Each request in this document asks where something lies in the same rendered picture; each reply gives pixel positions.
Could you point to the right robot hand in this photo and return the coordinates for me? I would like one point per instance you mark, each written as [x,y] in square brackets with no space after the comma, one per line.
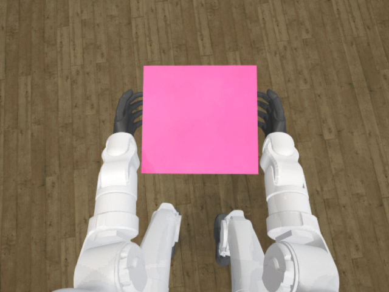
[274,118]

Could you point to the left robot forearm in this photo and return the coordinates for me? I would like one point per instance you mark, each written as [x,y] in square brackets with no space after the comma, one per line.
[115,217]

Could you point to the right robot upper arm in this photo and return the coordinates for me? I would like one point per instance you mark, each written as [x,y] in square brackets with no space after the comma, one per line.
[293,267]

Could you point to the left robot upper arm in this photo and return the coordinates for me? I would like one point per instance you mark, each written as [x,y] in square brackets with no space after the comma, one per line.
[116,267]

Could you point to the left robot hand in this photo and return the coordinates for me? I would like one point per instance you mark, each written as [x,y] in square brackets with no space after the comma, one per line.
[124,118]

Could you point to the right robot forearm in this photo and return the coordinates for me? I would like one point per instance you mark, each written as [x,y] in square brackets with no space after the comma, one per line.
[290,218]

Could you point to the left robot foot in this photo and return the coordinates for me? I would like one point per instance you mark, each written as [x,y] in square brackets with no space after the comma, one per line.
[173,248]

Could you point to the carton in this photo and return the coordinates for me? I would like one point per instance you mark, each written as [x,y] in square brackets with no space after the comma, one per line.
[200,120]

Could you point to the right robot thigh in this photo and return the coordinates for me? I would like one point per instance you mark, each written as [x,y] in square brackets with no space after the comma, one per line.
[246,254]

